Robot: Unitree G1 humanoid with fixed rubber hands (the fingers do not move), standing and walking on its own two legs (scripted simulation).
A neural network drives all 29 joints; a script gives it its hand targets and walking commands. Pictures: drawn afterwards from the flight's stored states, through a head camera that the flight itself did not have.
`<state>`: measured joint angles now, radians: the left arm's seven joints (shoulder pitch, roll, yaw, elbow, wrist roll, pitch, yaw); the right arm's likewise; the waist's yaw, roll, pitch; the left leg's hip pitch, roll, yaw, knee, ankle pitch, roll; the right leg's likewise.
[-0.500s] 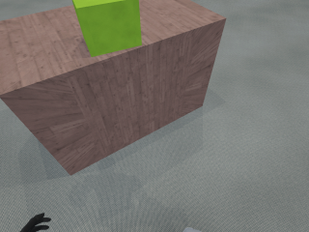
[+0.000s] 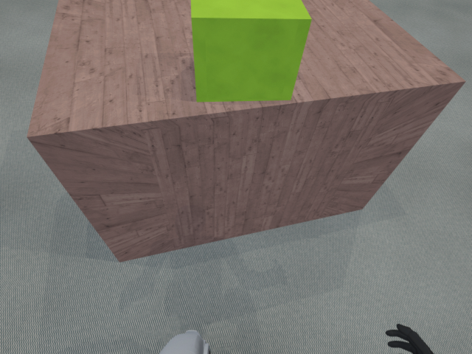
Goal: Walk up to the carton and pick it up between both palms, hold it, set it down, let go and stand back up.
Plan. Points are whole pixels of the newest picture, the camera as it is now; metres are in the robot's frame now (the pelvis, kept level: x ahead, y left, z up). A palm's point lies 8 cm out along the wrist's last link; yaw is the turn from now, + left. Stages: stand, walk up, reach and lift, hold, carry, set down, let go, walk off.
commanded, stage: walk up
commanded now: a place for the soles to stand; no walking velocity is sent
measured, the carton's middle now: (243, 42) +0.78 +0.04 +0.10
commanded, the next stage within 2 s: none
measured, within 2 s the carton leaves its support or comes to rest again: neither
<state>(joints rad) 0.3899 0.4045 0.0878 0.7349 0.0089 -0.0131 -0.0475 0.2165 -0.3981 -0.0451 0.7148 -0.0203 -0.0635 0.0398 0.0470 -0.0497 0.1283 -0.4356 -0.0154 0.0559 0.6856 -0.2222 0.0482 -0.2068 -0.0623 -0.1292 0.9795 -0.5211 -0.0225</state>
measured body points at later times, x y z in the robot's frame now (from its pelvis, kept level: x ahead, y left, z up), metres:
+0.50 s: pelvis +0.10 -0.10 +0.01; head +0.14 -0.12 +0.46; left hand +0.14 +0.23 -0.06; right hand +0.22 -0.41 -0.11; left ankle +0.08 +0.06 -0.65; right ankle +0.18 -0.21 -0.71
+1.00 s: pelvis +0.12 -0.09 +0.01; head +0.15 -0.08 +0.46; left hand +0.09 +0.23 -0.11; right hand +0.34 -0.35 -0.10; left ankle +0.12 +0.04 -0.71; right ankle +0.17 -0.23 -0.71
